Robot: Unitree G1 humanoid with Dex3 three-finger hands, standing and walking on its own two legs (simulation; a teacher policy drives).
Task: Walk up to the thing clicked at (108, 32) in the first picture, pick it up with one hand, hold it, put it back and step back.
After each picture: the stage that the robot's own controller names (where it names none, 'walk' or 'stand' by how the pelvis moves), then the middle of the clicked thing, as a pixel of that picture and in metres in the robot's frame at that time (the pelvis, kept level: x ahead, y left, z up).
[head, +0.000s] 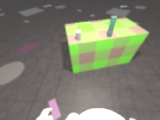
stand; (111, 27) +1.07 -0.21 +0.01
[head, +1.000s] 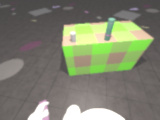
walk; (109, 30) +0.96 -0.14 +0.04
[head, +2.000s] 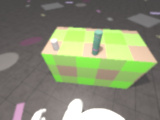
walk; (96, 43) +0.67 +0.03 +0.03
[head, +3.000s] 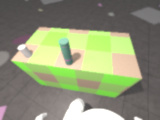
stand; (66, 53) +0.47 +0.24 +0.03
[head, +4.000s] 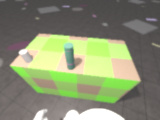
stand; (69, 57) +0.47 +0.19 +0.03
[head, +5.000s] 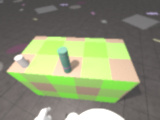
stand; (65, 61) +0.43 +0.22 +0.02
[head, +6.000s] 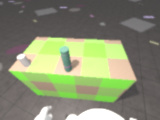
stand; (66, 60) +0.46 +0.22 +0.01
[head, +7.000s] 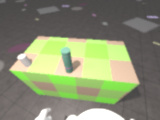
stand; (67, 61) +0.45 +0.21 +0.01
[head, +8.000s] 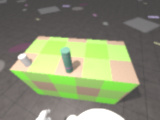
stand; (67, 61) +0.45 +0.21 +0.01
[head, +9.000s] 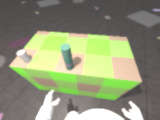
rise first; (67, 58) +0.45 +0.21 +0.01
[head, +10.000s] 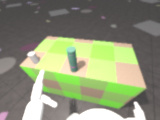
rise first; (72, 60) +0.46 +0.20 +0.02
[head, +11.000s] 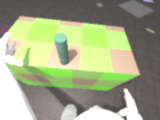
go down; (62, 51) +0.46 +0.18 +0.05
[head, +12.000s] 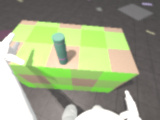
go down; (61, 51) +0.47 +0.19 +0.07
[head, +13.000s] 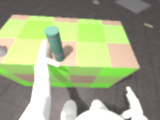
close in; (56, 47) +0.47 +0.20 +0.10
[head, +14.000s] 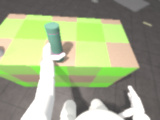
lift; (56, 45) +0.48 +0.19 +0.10
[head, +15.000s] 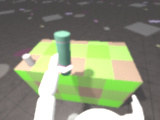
lift; (64, 56) +0.33 +0.16 +0.22
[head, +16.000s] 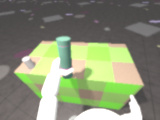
hold; (65, 59) +0.34 +0.16 +0.19
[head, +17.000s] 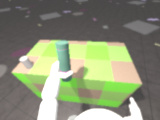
hold; (64, 62) +0.33 +0.17 +0.16
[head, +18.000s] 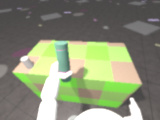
hold; (64, 63) +0.33 +0.18 +0.16
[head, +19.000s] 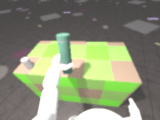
crouch; (65, 55) +0.37 +0.17 +0.19
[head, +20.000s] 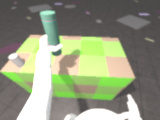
lower; (53, 36) +0.46 +0.22 +0.24
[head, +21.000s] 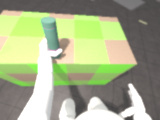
lower; (52, 41) +0.50 +0.20 +0.11
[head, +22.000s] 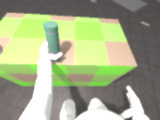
lower; (53, 44) +0.48 +0.20 +0.10
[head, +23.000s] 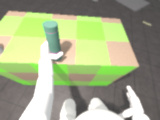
lower; (54, 44) +0.48 +0.20 +0.10
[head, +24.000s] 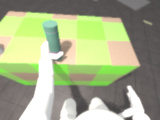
lower; (54, 44) +0.48 +0.20 +0.10
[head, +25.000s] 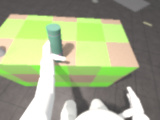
open; (56, 46) +0.47 +0.19 +0.10
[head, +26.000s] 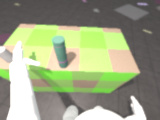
sink last; (61, 54) +0.45 +0.19 +0.07
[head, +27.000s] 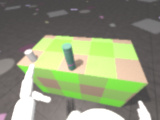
stand; (69, 58) +0.46 +0.21 +0.06
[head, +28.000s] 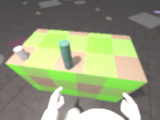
stand; (66, 56) +0.44 +0.20 +0.07
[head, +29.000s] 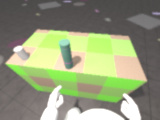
stand; (67, 56) +0.44 +0.20 +0.08
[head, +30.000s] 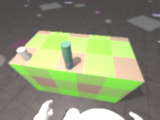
stand; (67, 57) +0.45 +0.20 +0.06
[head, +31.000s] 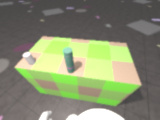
stand; (69, 61) +0.45 +0.20 +0.01
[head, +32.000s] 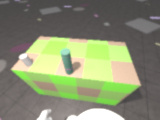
stand; (67, 63) +0.44 +0.21 +0.01
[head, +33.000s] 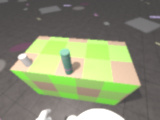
stand; (67, 63) +0.43 +0.21 +0.01
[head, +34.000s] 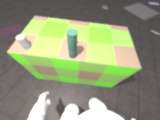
walk; (72, 45) +0.52 +0.16 +0.03
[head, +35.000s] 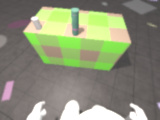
walk; (75, 23) +0.81 +0.23 +0.03
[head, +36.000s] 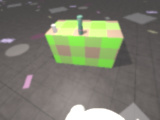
walk; (80, 26) +1.12 +0.25 +0.02
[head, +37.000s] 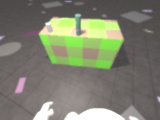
stand; (78, 25) +1.03 +0.20 +0.02
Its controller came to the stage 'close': yes
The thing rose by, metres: 0.22
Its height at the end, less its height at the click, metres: +0.00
